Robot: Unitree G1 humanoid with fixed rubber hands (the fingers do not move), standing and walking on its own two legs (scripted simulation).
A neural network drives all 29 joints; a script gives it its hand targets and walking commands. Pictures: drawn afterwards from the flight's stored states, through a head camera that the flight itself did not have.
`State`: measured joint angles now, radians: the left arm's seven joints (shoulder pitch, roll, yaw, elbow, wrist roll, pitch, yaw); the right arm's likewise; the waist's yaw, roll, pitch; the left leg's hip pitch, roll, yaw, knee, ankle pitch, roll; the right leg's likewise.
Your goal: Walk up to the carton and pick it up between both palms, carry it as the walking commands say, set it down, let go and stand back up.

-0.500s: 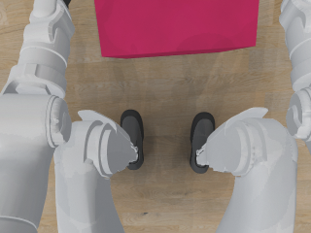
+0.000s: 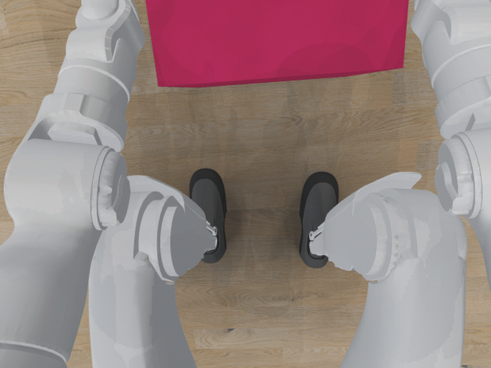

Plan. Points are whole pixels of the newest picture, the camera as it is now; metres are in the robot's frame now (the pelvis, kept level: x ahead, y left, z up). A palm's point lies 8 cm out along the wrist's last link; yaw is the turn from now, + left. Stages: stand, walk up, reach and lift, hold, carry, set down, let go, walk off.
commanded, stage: reach and lift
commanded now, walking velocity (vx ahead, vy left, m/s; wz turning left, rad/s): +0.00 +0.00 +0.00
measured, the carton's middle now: out of the picture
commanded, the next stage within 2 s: none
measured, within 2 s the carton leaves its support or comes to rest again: leaves its support in 0.84 s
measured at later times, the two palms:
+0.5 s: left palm out of the picture +0.54 +0.16 -0.17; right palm out of the picture +0.55 -0.20 -0.18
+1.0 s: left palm out of the picture +0.54 +0.16 -0.14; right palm out of the picture +0.54 -0.21 -0.14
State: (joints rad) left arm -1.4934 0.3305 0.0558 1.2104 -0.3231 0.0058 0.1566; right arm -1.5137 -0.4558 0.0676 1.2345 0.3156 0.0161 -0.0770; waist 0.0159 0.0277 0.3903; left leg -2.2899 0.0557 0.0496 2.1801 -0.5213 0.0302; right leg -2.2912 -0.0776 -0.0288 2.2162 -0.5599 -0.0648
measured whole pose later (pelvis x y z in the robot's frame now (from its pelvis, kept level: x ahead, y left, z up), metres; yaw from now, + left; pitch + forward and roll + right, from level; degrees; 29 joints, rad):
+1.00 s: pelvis +0.00 +0.00 +0.01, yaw -2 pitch +37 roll +2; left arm -1.37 0.28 0.20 1.03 -0.21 0.15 0.16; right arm -1.47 -0.45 0.06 1.14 0.24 0.18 -0.07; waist 0.03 0.04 0.30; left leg -2.28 0.01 0.01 2.17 -0.53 0.00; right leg -2.29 -0.03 -0.02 2.18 -0.53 -0.04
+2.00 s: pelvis +0.01 +0.00 +0.09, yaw -2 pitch +48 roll +2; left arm -1.08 0.07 0.49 0.63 0.08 0.34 0.09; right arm -1.21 -0.26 -0.26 0.82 -0.10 0.37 -0.01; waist 0.05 0.01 -0.09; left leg -2.20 0.01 0.02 1.86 -0.49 -0.01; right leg -2.22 0.00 -0.01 1.88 -0.48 -0.03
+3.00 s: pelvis +0.03 +0.00 +0.20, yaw -3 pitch +45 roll +2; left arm -0.80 -0.05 0.54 0.50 0.18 0.39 -0.01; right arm -0.92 -0.11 -0.36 0.66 -0.21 0.41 0.03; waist 0.06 0.00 -0.27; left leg -1.81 0.01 0.01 1.48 -0.45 -0.01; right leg -1.83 0.01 0.00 1.50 -0.45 -0.03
